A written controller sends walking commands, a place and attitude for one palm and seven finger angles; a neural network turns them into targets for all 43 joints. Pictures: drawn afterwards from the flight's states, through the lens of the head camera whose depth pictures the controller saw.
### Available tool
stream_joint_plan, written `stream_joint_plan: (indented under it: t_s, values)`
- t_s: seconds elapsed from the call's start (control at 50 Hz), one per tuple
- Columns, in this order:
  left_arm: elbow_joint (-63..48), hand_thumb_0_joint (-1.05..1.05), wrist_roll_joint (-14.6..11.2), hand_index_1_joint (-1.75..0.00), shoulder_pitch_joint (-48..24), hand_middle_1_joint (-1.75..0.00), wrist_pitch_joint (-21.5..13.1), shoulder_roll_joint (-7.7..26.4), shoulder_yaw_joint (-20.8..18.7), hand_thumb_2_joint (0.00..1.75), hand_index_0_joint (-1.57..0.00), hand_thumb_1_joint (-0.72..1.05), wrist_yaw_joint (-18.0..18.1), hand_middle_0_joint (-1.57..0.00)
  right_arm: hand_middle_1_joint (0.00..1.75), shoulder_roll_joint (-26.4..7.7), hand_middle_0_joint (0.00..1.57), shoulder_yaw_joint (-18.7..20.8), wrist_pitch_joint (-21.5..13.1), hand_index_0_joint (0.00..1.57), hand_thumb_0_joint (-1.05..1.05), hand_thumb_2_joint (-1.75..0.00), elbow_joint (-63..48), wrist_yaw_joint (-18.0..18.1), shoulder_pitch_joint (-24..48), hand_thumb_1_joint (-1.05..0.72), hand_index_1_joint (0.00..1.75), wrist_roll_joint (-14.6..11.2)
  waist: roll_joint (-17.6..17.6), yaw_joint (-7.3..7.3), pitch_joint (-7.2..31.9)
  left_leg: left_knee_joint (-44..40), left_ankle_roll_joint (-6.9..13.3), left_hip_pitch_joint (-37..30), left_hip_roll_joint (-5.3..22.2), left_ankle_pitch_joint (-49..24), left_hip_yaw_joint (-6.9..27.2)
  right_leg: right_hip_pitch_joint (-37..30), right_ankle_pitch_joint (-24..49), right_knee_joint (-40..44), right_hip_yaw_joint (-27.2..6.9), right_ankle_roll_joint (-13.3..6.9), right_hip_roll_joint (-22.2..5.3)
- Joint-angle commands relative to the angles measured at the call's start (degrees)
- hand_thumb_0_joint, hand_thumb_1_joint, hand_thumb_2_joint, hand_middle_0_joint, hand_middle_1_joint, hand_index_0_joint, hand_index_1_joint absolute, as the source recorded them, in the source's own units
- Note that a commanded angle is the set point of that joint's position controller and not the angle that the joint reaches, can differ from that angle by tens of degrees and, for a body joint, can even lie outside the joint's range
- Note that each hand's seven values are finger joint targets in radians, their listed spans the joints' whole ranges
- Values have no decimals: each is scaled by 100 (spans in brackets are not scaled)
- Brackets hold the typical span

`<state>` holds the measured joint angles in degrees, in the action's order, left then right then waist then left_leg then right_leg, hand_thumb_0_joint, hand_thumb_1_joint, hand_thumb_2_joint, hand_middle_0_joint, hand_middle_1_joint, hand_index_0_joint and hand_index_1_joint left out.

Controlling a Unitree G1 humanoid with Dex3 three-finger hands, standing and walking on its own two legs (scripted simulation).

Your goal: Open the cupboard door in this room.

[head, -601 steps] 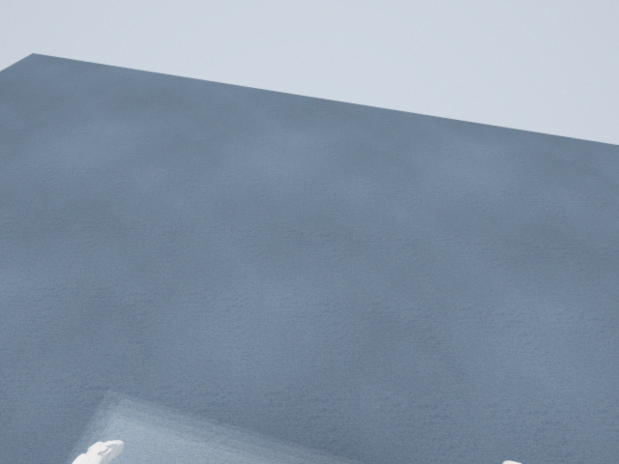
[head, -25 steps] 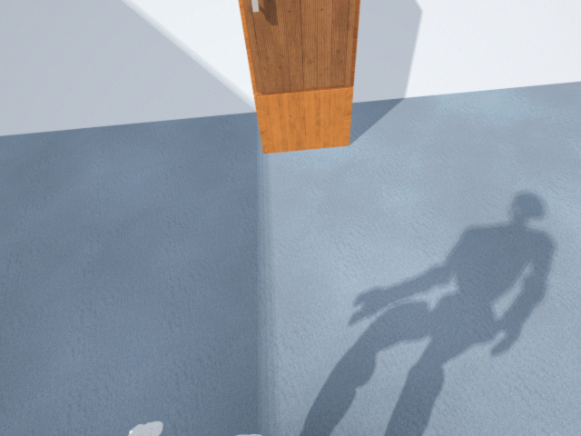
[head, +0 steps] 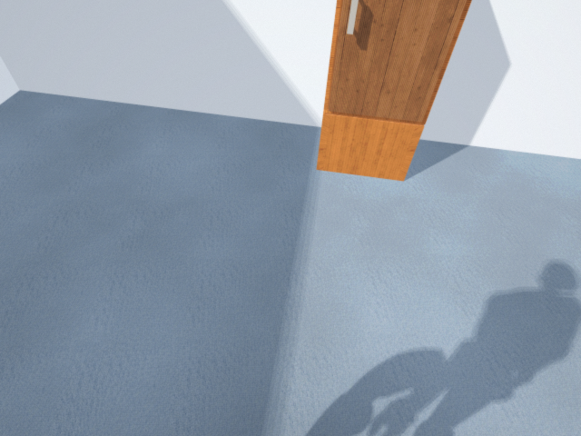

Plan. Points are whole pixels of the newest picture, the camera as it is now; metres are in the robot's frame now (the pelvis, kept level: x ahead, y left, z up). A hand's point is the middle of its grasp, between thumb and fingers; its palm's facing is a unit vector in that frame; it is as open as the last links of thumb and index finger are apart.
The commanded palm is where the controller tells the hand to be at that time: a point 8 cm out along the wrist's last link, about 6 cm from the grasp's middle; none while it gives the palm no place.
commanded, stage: turn or walk to find it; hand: left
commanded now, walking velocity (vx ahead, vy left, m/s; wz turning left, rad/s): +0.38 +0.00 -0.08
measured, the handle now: (353, 11) +1.47 -0.04 +0.03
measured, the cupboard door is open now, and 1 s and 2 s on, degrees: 0 0 0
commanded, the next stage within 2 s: stand and wait in 0.38 s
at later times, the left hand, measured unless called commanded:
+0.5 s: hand (243, 309) +0.36 +0.14 -0.16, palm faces -0.08 -0.96 -0.25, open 7.4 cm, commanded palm none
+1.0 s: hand (244, 339) +0.31 +0.13 -0.17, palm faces +0.10 -0.98 -0.18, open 7.2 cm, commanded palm none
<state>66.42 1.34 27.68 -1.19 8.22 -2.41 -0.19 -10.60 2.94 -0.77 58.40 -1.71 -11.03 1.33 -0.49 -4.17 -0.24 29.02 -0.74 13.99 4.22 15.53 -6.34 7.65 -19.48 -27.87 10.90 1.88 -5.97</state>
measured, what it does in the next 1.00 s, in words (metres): walks ahead: right foot, then left foot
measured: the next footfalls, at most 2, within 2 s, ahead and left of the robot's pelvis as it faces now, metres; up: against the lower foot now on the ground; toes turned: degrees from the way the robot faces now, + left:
right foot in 0.46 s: +0.36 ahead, -0.13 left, +0.00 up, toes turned -12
left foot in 0.94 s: +0.32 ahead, +0.08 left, +0.00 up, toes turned +5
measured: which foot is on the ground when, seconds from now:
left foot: down 0.00-0.48, up 0.50-0.92, down 0.94-1.00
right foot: down 0.00-0.00, up 0.02-0.44, down 0.46-1.00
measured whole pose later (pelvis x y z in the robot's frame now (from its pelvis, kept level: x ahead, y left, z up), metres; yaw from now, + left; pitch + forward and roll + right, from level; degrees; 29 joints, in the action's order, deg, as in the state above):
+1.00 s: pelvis +0.29 -0.05 +0.00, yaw +0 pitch -2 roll +0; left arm 64.2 0.2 13.4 -0.6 9.4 -1.5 1.5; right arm -9.5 1.1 -0.4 62.6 1.4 -12.8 1.0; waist -0.4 -2.0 -0.7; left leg 28.9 -1.6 10.9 3.6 16.3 -3.2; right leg 13.0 -12.1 -26.7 13.2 -4.3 -0.6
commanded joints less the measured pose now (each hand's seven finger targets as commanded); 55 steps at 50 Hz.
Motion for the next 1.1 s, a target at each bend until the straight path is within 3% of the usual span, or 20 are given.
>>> stream_joint_plan:
  t_s: [0.0, 0.06, 0.12, 0.2, 0.28, 0.36, 0.4, 0.42, 0.44, 0.46, 0.48, 0.54, 0.62, 0.72, 0.82, 0.86, 0.9, 0.94, 0.98, 1.08]
  values:
    - [-855, 0, 9, -30, -1083, -30, -114, 415, -12, 90, -20, 90, 14, -20, 30, -1409, 20, 341, -137, 20, 0, -90, 347, 228, -1958, -90, 30, 19, 1605, 1151, -404, -2099, 820, -2033, 2198, 2388, 2792, 3405, -1279, -2839, -456, -171, 119]
    - [-681, 0, 40, -30, -1268, -30, -73, 519, -98, 90, -20, 90, -75, -20, 30, -689, 20, 143, -199, 20, 0, -90, 225, 262, -1174, -90, 30, -3, 1057, 762, -1115, -2285, 732, -735, 1768, 1629, 1983, 3270, -178, -3708, -818, -178, -322]
    - [-601, 0, 62, -30, -966, -30, -36, 254, -103, 90, -20, 90, -113, -20, 30, -408, 20, 91, -364, 20, 0, -90, 179, 290, -1175, -90, 30, -1, 561, 509, -930, -2110, 660, -871, 1319, -180, 1010, 3191, 558, -3843, -770, -58, -258]
    - [-842, 0, 35, -30, -1380, -30, 38, 326, -137, 90, -20, 90, -135, -20, 30, -393, 20, 25, -451, 20, 0, -90, 297, 322, -1382, -90, 30, -48, 689, 419, -916, -1993, 781, -1169, 1225, -1637, 565, 3596, 876, -3789, -756, 35, -258]
    - [-1273, 0, -13, -30, -2307, -30, 14, 317, -86, 90, -20, 90, -188, -20, 30, -442, 20, 37, -463, 20, 0, -90, 423, 351, -1585, -90, 30, -10, 845, 530, -1137, -1915, 834, -1308, 1191, -2326, 325, 3550, 1087, -2360, -562, -6, -265]
    - [-1305, 0, -52, -30, -2282, -30, -51, 440, -82, 90, -20, 90, -156, -20, 30, -717, 20, 101, -419, 20, 0, -90, 547, 341, -1605, -90, 30, 13, 737, 419, -849, -1259, 763, -1295, 1276, -3998, 136, 2049, 805, -1163, -220, -301, 174]
    - [-971, 0, -18, -30, -1179, -30, -130, 587, -122, 90, -20, 90, -110, -20, 30, -859, 20, 122, -383, 20, 0, -90, 538, 357, -1481, -90, 30, -23, 527, -67, -234, 29, 562, -1294, 1103, -4925, -32, 736, 1267, -648, -113, -413, 463]
    - [-680, 0, 22, -30, -276, -30, -220, 866, -196, 90, -20, 90, -70, -20, 30, -843, 20, 119, -386, 20, 0, -90, 523, 331, -1419, -90, 30, -53, 216, -478, 338, 1286, 332, -757, 816, -4233, -137, -655, 1896, -253, -276, -450, 348]
    - [-486, 0, 80, -30, 377, -30, -313, 1551, -359, 90, -20, 90, 23, -20, 30, -483, 20, 72, -380, 20, 0, -90, 495, 263, -1848, -90, 30, -139, -1206, -569, 1309, 3175, 107, 604, 85, -1141, -277, -2300, 3516, -254, -1967, -887, -1188]
    - [-444, 0, -75, -30, 432, -30, -307, 1886, -393, 90, -20, 90, 67, -20, 30, -348, 20, 36, -321, 20, 0, -90, 357, 302, -2054, -90, 30, -183, -1594, -261, 1715, 4707, 19, 1140, -465, 1878, 300, -2362, 5483, 147, -3416, -1430, -2271]
    - [-607, 0, -122, -30, -163, -30, -271, 1710, -318, 90, -20, 90, 114, -20, 30, -380, 20, 31, -240, 20, 0, -90, 397, 342, -1895, -90, 30, -198, -800, -119, 1237, 4958, 84, 1061, -154, 1660, 819, -1582, 5200, 381, -2904, -1585, -2144]
    - [-884, 0, -123, -30, -1400, -30, -269, 1061, -108, 90, -20, 90, 122, -20, 30, -124, 20, -1, -73, 20, 0, -90, 398, 281, -1391, -90, 30, -91, -347, 303, 132, 4649, 21, 1063, 261, 778, 849, 424, 3582, 874, -2024, -1154, -1563]
    - [-993, 0, -80, -30, -2090, -30, -246, 742, 19, 90, -20, 90, 128, -20, 30, 122, 20, -66, 189, 20, 0, -90, 573, 265, -1898, -90, 30, -28, -534, 824, 208, 3504, -133, 367, 239, 236, 627, 1491, 2040, 1425, -868, -775, -988]
    - [-934, 0, -66, -30, -1897, -30, -153, 685, -2, 90, -20, 90, 126, -20, 30, -5, 20, -54, 231, 20, 0, -90, 331, 237, -1293, -90, 30, -7, -494, 625, -77, 2698, -214, 669, 216, 149, 572, 1289, 872, 1721, -1002, -858, -997]
    - [-663, 0, -15, -30, -1411, -30, -128, 820, -34, 90, -20, 90, 157, -20, 30, 31, 20, -116, 89, 20, 0, -90, 160, 250, -619, -90, 30, -38, -299, 296, -95, 974, -198, 469, 161, 589, 437, 537, 1540, 1388, -1343, -1102, -1141]
    - [-565, 0, -54, -30, -1403, -30, -115, 802, -30, 90, -20, 90, 172, -20, 30, 26, 20, -137, 38, 20, 0, -90, 250, 270, -795, -90, 30, -44, -200, 389, 27, 82, -188, -86, 143, 49, 437, 492, 1575, 1103, -1226, -970, -1003]
    - [-521, 0, -119, -30, -1303, -30, -78, 620, 32, 90, -20, 90, 175, -20, 30, -192, 20, -137, -59, 20, 0, -90, 378, 287, -930, -90, 30, -56, 377, 428, 175, -715, -44, -853, 434, -1104, 794, 853, 1227, 723, -909, -513, -525]
    - [-473, 0, -109, -30, -1188, -30, -49, 469, 88, 90, -20, 90, 179, -20, 30, -402, 20, -150, -61, 20, 0, -90, 302, 335, -591, -90, 30, -34, 529, 246, -31, -872, 180, -258, 805, -1145, 929, 337, 1207, 857, -740, -243, -232]
    - [-293, 0, -98, -30, -1161, -30, -35, 564, 110, 90, -20, 90, 173, -20, 30, -276, 20, -204, -67, 20, 0, -90, 371, 362, -470, -90, 30, -60, 722, 277, -11, -954, 95, -253, 584, -1290, 760, 1, 1609, 791, -721, -221, -298]
    - [-109, 0, -104, -30, -968, -30, -32, 575, 194, 90, -20, 90, 184, -20, 30, -249, 20, -243, 9, 20, 0, -90, 457, 354, -548, -90, 30, -75, 261, 326, -547, -1268, 42, -229, 415, -415, 627, 177, 959, 1233, -860, -245, -310]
